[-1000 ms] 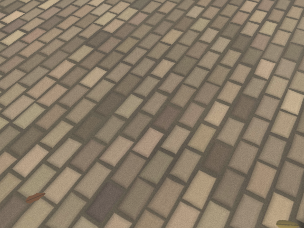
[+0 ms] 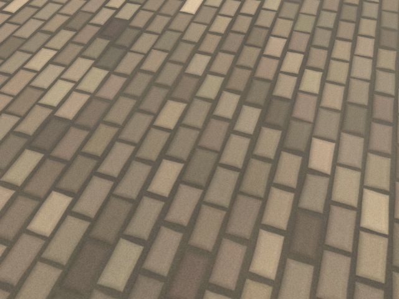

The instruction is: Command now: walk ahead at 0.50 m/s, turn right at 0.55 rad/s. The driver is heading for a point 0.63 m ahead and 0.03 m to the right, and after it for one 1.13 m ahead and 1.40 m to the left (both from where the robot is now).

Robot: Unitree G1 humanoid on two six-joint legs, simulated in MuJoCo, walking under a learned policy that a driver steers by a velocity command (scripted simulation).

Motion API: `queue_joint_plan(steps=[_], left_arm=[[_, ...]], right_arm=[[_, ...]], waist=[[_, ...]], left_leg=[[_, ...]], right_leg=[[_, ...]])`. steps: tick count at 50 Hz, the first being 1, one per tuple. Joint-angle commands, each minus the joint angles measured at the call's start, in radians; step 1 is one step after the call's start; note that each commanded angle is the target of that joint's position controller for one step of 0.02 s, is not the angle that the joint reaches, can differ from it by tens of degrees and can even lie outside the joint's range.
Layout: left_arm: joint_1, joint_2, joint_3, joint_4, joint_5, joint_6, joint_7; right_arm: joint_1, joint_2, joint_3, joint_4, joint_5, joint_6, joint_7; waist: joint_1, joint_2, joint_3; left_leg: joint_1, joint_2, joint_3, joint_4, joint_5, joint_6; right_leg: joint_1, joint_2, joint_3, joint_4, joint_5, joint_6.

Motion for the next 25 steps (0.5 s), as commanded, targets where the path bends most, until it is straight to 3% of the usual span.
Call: queue_joint_plan(steps=[1, 7, 12, 14, 15, 16, 17, 18, 19, 20, 21, 22, 23, 25], left_arm=[[0.040, 0.125, 0.025, -0.046, -0.008, -0.033, 0.004], [0.158, 0.141, 0.029, -0.036, -0.008, -0.028, 0.006], [0.222, 0.153, 0.030, -0.037, 0.008, -0.023, 0.016], [0.201, 0.168, 0.034, -0.049, 0.013, -0.023, 0.024], [0.167, 0.179, 0.036, -0.060, 0.014, -0.024, 0.027], [0.130, 0.191, 0.038, -0.071, 0.015, -0.027, 0.025], [0.109, 0.195, 0.038, -0.075, 0.009, -0.032, 0.017], [0.110, 0.152, 0.026, -0.091, -0.003, -0.042, 0.005], [0.182, 0.044, 0.000, -0.120, -0.030, -0.045, 0.005], [0.245, 0.104, 0.005, -0.120, -0.006, -0.038, 0.009], [0.210, 0.129, 0.009, -0.088, 0.014, -0.025, 0.012], [0.141, 0.115, 0.004, -0.090, 0.023, -0.023, 0.001], [0.116, 0.092, 0.000, -0.096, 0.024, -0.020, -0.006], [0.112, 0.076, -0.006, -0.098, 0.039, -0.004, -0.020]], right_arm=[[0.067, -0.075, -0.017, -0.048, -0.014, 0.032, 0.007], [-0.175, -0.082, -0.011, -0.138, -0.004, 0.038, 0.015], [-0.308, -0.092, 0.000, -0.194, 0.007, 0.023, 0.022], [-0.295, -0.110, -0.002, -0.205, 0.011, 0.013, 0.021], [-0.245, -0.124, -0.006, -0.195, 0.013, 0.008, 0.019], [-0.158, -0.145, -0.015, -0.170, 0.015, 0.002, 0.012], [-0.026, -0.171, -0.027, -0.132, 0.013, -0.008, 0.001], [0.121, -0.229, -0.044, -0.115, -0.004, -0.020, -0.016], [0.195, -0.307, -0.061, -0.123, -0.029, -0.014, -0.028], [0.155, -0.301, -0.068, -0.113, -0.011, 0.001, -0.021], [0.081, -0.197, -0.049, -0.129, -0.001, 0.006, -0.014], [0.040, -0.129, -0.033, -0.126, 0.005, 0.004, -0.006], [0.023, -0.107, -0.025, -0.116, 0.002, 0.001, -0.004], [0.056, -0.110, -0.024, -0.079, 0.008, -0.016, 0.000]], waist=[[-0.034, -0.004, -0.054], [0.054, -0.064, -0.021], [0.101, -0.081, -0.018], [0.080, -0.093, -0.019], [0.049, -0.100, -0.027], [0.007, -0.102, -0.056], [-0.057, -0.063, -0.121], [-0.117, 0.016, -0.241], [-0.096, 0.196, -0.358], [-0.040, 0.278, -0.377], [-0.021, 0.108, -0.223], [-0.026, 0.017, -0.124], [-0.009, 0.031, -0.081], [0.007, 0.087, -0.056]], left_leg=[[-0.085, 0.028, -0.002, -0.090, 0.044, -0.035], [-0.187, 0.006, 0.011, -0.381, 0.276, -0.062], [-0.186, -0.043, 0.007, -0.537, 0.284, -0.044], [-0.107, -0.058, -0.010, -0.606, 0.250, -0.024], [-0.014, -0.071, -0.012, -0.648, 0.217, -0.010], [0.124, -0.098, -0.004, -0.676, 0.175, 0.007], [0.305, -0.106, 0.003, -0.737, 0.189, 0.031], [0.539, 0.040, -0.134, -0.767, 0.075, 0.075], [0.780, 0.312, -0.510, -0.825, -0.060, 0.151], [0.745, 0.372, -0.800, -0.911, -0.124, 0.231], [0.608, 0.329, -0.669, -0.922, -0.187, 0.223], [0.484, 0.265, -0.509, -0.941, -0.119, 0.204], [0.411, 0.213, -0.395, -0.967, -0.017, 0.176], [0.341, 0.159, -0.262, -0.989, 0.181, 0.167]], right_leg=[[0.064, -0.269, 0.298, -0.218, 0.342, -0.157], [0.141, -0.229, 0.315, -0.211, 0.320, -0.089], [0.256, -0.252, 0.375, -0.134, 0.419, -0.083], [0.260, -0.268, 0.409, -0.097, 0.448, -0.064], [0.230, -0.267, 0.414, -0.071, 0.474, -0.045], [0.190, -0.253, 0.413, -0.007, 0.553, -0.024], [0.151, -0.205, 0.383, 0.143, 0.591, 0.000], [0.042, -0.140, 0.327, 0.380, 0.429, 0.025], [-0.223, -0.014, 0.198, 0.664, -0.158, 0.058], [-0.353, -0.018, 0.165, 0.801, -0.352, 0.053], [-0.382, -0.087, 0.174, 0.845, -0.259, 0.053], [-0.364, -0.113, 0.162, 0.805, -0.188, 0.060], [-0.339, -0.137, 0.156, 0.753, -0.159, 0.067], [-0.295, -0.149, 0.146, 0.705, -0.145, 0.082]])
Keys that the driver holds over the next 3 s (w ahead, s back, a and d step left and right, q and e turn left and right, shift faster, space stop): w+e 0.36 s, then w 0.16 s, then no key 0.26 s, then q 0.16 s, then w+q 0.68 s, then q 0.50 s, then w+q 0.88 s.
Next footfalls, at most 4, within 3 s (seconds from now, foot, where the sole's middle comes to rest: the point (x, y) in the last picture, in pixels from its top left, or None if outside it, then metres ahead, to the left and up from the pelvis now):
0.36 left None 0.39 0.11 -0.77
0.80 right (254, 290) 0.49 -0.14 -0.77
1.28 left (188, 293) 0.48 0.08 -0.77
1.74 right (231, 201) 0.83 -0.08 -0.77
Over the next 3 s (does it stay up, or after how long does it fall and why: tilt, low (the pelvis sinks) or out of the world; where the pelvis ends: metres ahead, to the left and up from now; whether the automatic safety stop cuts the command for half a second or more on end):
stays up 1.02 0.20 0.01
